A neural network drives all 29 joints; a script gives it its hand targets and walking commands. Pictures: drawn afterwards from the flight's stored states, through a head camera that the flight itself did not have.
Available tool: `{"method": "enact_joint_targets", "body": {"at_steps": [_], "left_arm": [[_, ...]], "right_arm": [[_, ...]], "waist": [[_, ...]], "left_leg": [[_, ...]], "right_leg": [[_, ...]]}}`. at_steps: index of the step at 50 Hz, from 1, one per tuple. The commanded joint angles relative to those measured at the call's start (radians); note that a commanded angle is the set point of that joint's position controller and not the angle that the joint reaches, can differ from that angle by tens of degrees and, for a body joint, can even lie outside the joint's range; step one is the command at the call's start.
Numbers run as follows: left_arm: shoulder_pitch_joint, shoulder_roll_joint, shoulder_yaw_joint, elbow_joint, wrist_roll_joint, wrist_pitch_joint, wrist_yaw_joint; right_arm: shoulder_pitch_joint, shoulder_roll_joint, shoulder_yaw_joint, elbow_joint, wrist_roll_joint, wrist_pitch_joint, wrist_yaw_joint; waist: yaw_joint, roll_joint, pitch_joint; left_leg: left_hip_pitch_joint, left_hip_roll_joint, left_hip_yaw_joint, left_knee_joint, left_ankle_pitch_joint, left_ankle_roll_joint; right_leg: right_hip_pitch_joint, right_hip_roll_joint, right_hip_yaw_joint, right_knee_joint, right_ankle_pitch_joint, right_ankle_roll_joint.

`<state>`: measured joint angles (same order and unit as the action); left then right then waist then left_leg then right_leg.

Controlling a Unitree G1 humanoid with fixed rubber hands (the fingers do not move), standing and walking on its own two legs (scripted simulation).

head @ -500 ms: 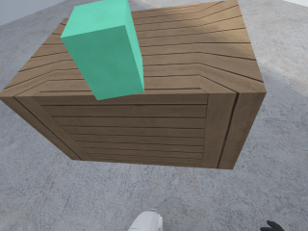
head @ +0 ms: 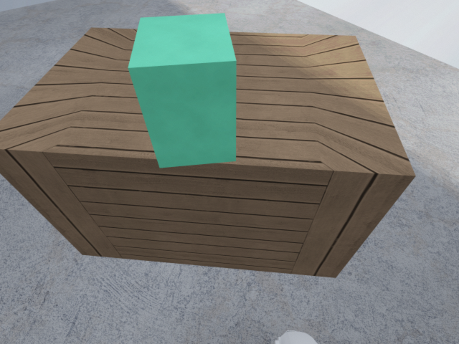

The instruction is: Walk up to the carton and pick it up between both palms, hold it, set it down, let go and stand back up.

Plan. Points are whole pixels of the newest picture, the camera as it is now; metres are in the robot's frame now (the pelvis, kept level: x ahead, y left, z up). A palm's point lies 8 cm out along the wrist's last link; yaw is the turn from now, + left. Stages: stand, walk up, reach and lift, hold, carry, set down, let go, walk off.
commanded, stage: walk up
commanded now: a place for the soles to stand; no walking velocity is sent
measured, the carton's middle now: (190, 93) +0.65 +0.12 +0.08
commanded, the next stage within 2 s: none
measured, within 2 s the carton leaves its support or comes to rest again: neither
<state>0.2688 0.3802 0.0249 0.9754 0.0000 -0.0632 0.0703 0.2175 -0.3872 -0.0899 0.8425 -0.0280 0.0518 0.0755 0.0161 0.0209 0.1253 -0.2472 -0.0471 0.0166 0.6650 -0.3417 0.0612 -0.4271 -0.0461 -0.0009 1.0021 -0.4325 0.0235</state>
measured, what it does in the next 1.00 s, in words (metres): steps to the left: right foot, then left foot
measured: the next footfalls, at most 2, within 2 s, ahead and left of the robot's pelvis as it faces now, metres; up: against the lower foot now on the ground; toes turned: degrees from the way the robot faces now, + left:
right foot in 0.12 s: +0.11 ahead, -0.14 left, +0.00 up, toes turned -3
left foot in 0.54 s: +0.10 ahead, +0.19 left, +0.00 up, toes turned +0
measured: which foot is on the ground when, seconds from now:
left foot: down 0.00-0.12, up 0.14-0.52, down 0.54-0.98, up 1.00-1.00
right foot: up 0.00-0.10, down 0.12-0.54, up 0.56-0.96, down 0.98-1.00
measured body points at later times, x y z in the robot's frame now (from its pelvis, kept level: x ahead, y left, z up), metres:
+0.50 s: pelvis +0.04 +0.05 -0.01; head +0.09 +0.00 +0.43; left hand +0.05 +0.39 -0.09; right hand +0.15 -0.23 -0.17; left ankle +0.06 +0.18 -0.70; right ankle +0.07 -0.13 -0.72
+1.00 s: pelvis +0.09 +0.10 -0.02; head +0.12 +0.08 +0.43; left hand +0.13 +0.43 -0.12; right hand +0.17 -0.22 -0.15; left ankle +0.06 +0.19 -0.72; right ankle +0.16 -0.03 -0.73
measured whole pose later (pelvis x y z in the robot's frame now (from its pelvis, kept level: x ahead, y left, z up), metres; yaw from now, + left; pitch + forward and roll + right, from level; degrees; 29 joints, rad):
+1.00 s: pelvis +0.09 +0.10 -0.02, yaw +0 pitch -4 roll +0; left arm 0.28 0.38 0.03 0.97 0.00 -0.09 0.08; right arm 0.26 -0.39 -0.09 0.83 -0.03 0.05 0.05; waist 0.02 0.05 0.14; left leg -0.28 -0.03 0.02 0.87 -0.48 0.05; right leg -0.39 -0.05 -0.05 0.78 -0.29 0.01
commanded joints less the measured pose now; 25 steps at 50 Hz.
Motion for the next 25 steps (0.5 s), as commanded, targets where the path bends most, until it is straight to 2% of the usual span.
{"method": "enact_joint_targets", "body": {"at_steps": [1,2,3,4,5,6,7,8,9,10,11,12,13,14,15,16,17,18,19,21,22,23,24,25], "left_arm": [[0.055,0.274,0.084,-0.036,-0.013,-0.027,0.013],[0.100,0.259,0.081,-0.024,-0.012,-0.037,0.017],[0.185,0.249,0.086,0.004,-0.015,-0.048,0.023],[0.289,0.273,0.097,0.036,-0.008,-0.056,0.034],[0.372,0.338,0.122,0.046,0.009,-0.062,0.044],[0.332,0.404,0.133,0.024,0.022,-0.060,0.051],[0.264,0.423,0.134,0.000,0.020,-0.054,0.052],[0.220,0.422,0.132,-0.015,0.018,-0.048,0.057],[0.176,0.407,0.134,-0.028,0.019,-0.047,0.058],[0.136,0.373,0.130,-0.035,0.023,-0.051,0.057],[0.135,0.348,0.125,-0.041,0.016,-0.052,0.053],[0.153,0.338,0.120,-0.049,0.014,-0.053,0.048],[0.175,0.334,0.120,-0.047,0.018,-0.053,0.046],[0.190,0.348,0.123,-0.049,0.020,-0.053,0.044],[0.185,0.354,0.129,-0.045,0.021,-0.049,0.041],[0.177,0.353,0.126,-0.053,0.020,-0.051,0.043],[0.163,0.367,0.133,-0.056,0.022,-0.048,0.042],[0.137,0.380,0.137,-0.063,0.024,-0.047,0.045],[0.110,0.374,0.135,-0.078,0.027,-0.049,0.045],[0.063,0.387,0.138,-0.080,0.032,-0.047,0.044],[0.049,0.393,0.139,-0.081,0.037,-0.044,0.043],[0.042,0.402,0.138,-0.080,0.037,-0.044,0.046],[0.006,0.411,0.138,-0.087,0.036,-0.042,0.044],[-0.041,0.397,0.134,-0.088,0.031,-0.036,0.042]], "right_arm": [[0.039,-0.246,-0.074,-0.115,-0.027,-0.022,-0.016],[0.002,-0.247,-0.067,-0.130,-0.024,-0.018,-0.015],[-0.059,-0.229,-0.061,-0.146,-0.022,-0.011,-0.013],[-0.102,-0.205,-0.054,-0.163,-0.011,-0.011,-0.014],[-0.099,-0.153,-0.038,-0.182,0.006,-0.016,-0.012],[-0.074,-0.138,-0.033,-0.187,0.003,-0.013,-0.015],[-0.053,-0.213,-0.047,-0.149,-0.011,0.005,-0.025],[-0.057,-0.253,-0.057,-0.138,-0.020,0.014,-0.023],[-0.051,-0.250,-0.063,-0.126,-0.017,0.014,-0.021],[-0.060,-0.250,-0.067,-0.118,-0.020,0.016,-0.015],[-0.027,-0.236,-0.068,-0.107,-0.018,0.016,-0.009],[-0.014,-0.227,-0.066,-0.104,-0.017,0.020,-0.004],[-0.019,-0.210,-0.063,-0.103,-0.018,0.021,0.000],[-0.035,-0.207,-0.064,-0.108,-0.016,0.024,0.002],[-0.047,-0.207,-0.060,-0.115,-0.018,0.025,0.005],[-0.052,-0.216,-0.064,-0.111,-0.018,0.027,0.001],[-0.051,-0.215,-0.065,-0.106,-0.023,0.027,0.002],[-0.049,-0.228,-0.069,-0.110,-0.024,0.027,0.004],[-0.058,-0.229,-0.070,-0.109,-0.023,0.027,0.007],[-0.051,-0.243,-0.073,-0.100,-0.025,0.020,0.014],[-0.037,-0.240,-0.080,-0.099,-0.027,0.018,0.017],[-0.027,-0.250,-0.082,-0.098,-0.019,0.014,0.016],[0.038,-0.233,-0.084,-0.077,-0.013,0.007,0.016],[0.116,-0.238,-0.088,-0.041,-0.019,-0.001,0.014]], "waist": [[-0.083,0.156,-0.052],[-0.049,0.155,-0.066],[0.006,0.108,-0.090],[0.068,0.012,-0.140],[0.121,-0.143,-0.194],[0.079,-0.253,-0.203],[0.049,-0.107,-0.195],[0.033,-0.053,-0.167],[0.021,-0.075,-0.124],[0.001,-0.072,-0.102],[-0.011,-0.090,-0.125],[-0.004,-0.106,-0.120],[0.003,-0.158,-0.161],[0.020,-0.213,-0.156],[0.026,-0.241,-0.139],[0.023,-0.236,-0.153],[0.015,-0.242,-0.147],[0.006,-0.258,-0.152],[-0.001,-0.273,-0.158],[-0.005,-0.293,-0.153],[-0.013,-0.280,-0.152],[-0.029,-0.292,-0.164],[-0.066,-0.290,-0.179],[-0.115,-0.246,-0.203]], "left_leg": [[0.089,0.235,-0.308,-0.274,0.191,0.121],[0.031,0.223,-0.246,-0.199,0.260,0.131],[-0.032,0.183,-0.185,-0.098,0.294,0.127],[-0.085,0.133,-0.106,0.078,0.379,0.077],[-0.206,0.059,-0.061,0.292,0.277,0.016],[-0.394,-0.019,-0.076,0.414,-0.141,-0.050],[-0.406,0.010,-0.168,0.492,-0.195,-0.051],[-0.410,0.048,-0.171,0.521,-0.202,-0.041],[-0.413,0.071,-0.158,0.544,-0.195,-0.044],[-0.412,0.102,-0.171,0.532,-0.187,-0.045],[-0.399,0.091,-0.184,0.497,-0.152,-0.048],[-0.369,0.083,-0.166,0.485,-0.123,-0.052],[-0.373,0.076,-0.162,0.470,-0.108,-0.055],[-0.364,0.082,-0.155,0.434,-0.107,-0.060],[-0.391,0.086,-0.144,0.412,-0.101,-0.066],[-0.401,0.100,-0.138,0.402,-0.096,-0.065],[-0.402,0.111,-0.148,0.393,-0.104,-0.066],[-0.379,0.130,-0.126,0.381,-0.106,-0.062],[-0.369,0.152,-0.123,0.344,-0.101,-0.055],[-0.303,0.160,-0.106,0.287,-0.104,-0.052],[-0.257,0.149,-0.078,0.268,-0.117,-0.050],[-0.228,0.159,-0.084,0.239,-0.110,-0.046],[-0.141,0.157,-0.068,0.146,-0.087,-0.038],[-0.033,0.146,-0.050,0.042,-0.021,-0.036]], "right_leg": [[-0.061,-0.023,-0.060,-0.233,-0.050,-0.059],[0.048,-0.016,-0.072,-0.335,0.010,-0.067],[0.184,-0.008,-0.078,-0.471,0.135,-0.065],[0.347,-0.008,-0.082,-0.582,0.273,-0.063],[0.481,-0.142,0.129,-0.616,0.308,-0.099],[0.535,-0.350,0.499,-0.657,0.356,-0.188],[0.482,-0.399,0.583,-0.655,0.271,-0.245],[0.407,-0.430,0.609,-0.667,0.169,-0.297],[0.356,-0.426,0.562,-0.645,0.206,-0.315],[0.322,-0.399,0.478,-0.617,0.249,-0.299],[0.333,-0.340,0.368,-0.582,0.311,-0.268],[0.316,-0.305,0.313,-0.571,0.407,-0.240],[0.347,-0.278,0.268,-0.548,0.427,-0.227],[0.331,-0.276,0.252,-0.543,0.418,-0.224],[0.331,-0.276,0.244,-0.539,0.402,-0.230],[0.340,-0.298,0.253,-0.526,0.406,-0.249],[0.318,-0.309,0.254,-0.523,0.347,-0.255],[0.276,-0.332,0.248,-0.525,0.309,-0.266],[0.257,-0.332,0.248,-0.525,0.260,-0.261],[0.189,-0.318,0.214,-0.503,0.208,-0.252],[0.167,-0.311,0.196,-0.494,0.209,-0.247],[0.153,-0.324,0.204,-0.476,0.241,-0.244],[0.114,-0.307,0.157,-0.431,0.255,-0.229],[0.064,-0.274,0.098,-0.354,0.257,-0.199]]}}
